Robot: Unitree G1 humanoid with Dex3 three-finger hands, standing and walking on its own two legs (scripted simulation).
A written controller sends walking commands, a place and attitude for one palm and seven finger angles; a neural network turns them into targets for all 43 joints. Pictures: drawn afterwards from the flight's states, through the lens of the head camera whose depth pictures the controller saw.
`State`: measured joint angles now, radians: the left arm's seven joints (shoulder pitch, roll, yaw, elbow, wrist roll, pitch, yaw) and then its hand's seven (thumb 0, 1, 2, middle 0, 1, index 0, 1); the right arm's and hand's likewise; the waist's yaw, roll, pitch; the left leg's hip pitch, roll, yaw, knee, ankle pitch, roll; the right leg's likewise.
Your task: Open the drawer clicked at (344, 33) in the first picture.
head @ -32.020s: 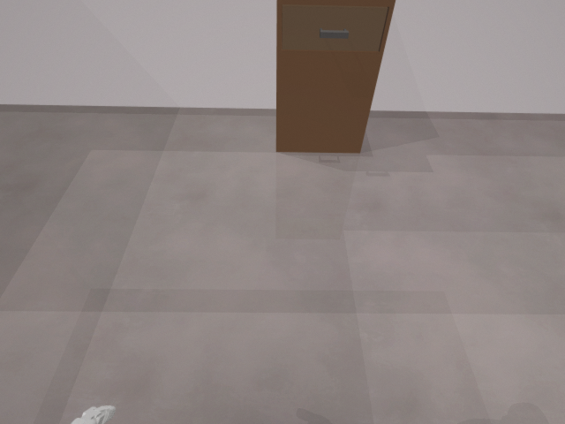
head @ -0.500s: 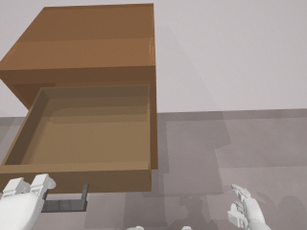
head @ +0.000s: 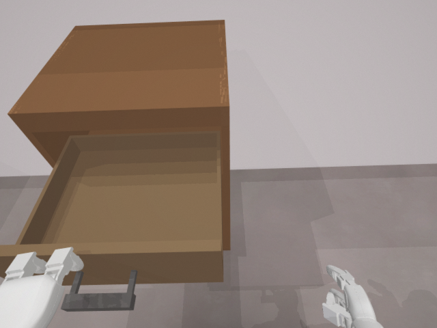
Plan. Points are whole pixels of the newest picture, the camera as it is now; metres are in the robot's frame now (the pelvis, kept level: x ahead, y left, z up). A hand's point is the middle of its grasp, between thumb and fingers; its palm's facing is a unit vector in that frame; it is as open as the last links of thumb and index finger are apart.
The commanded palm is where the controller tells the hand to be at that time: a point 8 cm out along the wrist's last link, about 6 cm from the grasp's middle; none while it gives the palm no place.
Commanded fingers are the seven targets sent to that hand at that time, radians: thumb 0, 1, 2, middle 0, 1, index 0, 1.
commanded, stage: lift the hand off the handle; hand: left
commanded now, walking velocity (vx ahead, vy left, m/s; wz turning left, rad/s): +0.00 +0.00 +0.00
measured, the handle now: (102, 289) +0.19 +0.25 -0.05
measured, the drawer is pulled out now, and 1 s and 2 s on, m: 0.30 0.30 0.30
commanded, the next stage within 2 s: draw the hand back to the body in 1.08 s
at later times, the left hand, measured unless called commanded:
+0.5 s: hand (39, 292) +0.15 +0.29 +0.07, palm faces +0.02 -0.04 -1.00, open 13.8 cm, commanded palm +0.12 +0.28 +0.12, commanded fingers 0.00 -0.50 0.30 -0.30 -1.20 -0.30 -1.20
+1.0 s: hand (22, 293) +0.14 +0.29 +0.10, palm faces +0.02 -0.05 -1.00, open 13.8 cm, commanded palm +0.12 +0.28 +0.15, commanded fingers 0.00 -0.50 0.30 -0.30 -1.20 -0.30 -1.20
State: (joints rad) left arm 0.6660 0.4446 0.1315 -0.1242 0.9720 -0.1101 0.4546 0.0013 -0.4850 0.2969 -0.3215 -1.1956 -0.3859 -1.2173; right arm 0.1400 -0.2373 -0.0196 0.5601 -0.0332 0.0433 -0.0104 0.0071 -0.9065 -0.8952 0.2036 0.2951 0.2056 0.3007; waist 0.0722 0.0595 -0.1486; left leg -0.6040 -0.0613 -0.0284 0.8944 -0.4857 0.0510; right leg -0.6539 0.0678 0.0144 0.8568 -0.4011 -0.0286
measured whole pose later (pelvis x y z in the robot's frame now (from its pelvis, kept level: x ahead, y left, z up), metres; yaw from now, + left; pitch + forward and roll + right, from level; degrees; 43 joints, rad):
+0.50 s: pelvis +0.00 +0.00 +0.01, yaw +0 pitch +9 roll -1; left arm 0.66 0.47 0.16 -0.23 0.90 -0.07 0.36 0.00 -0.49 0.30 -0.32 -1.20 -0.33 -1.21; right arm 0.14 -0.24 -0.01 0.55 -0.02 0.06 -0.01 0.01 -0.91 -0.90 0.20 0.30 0.21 0.30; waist 0.09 0.07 -0.13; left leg -0.49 -0.05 -0.03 0.79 -0.44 0.05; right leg -0.54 0.07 0.02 0.76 -0.36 -0.03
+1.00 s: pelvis +0.01 +0.00 +0.03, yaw +0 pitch +6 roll -1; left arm 0.71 0.51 0.17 -0.35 0.86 -0.06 0.28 0.00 -0.49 0.30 -0.32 -1.20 -0.32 -1.20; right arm 0.14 -0.25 -0.01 0.54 -0.01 0.07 -0.02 0.01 -0.91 -0.90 0.20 0.29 0.20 0.30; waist 0.11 0.08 -0.11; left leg -0.39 -0.05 -0.03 0.69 -0.40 0.05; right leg -0.43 0.07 0.02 0.65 -0.32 -0.03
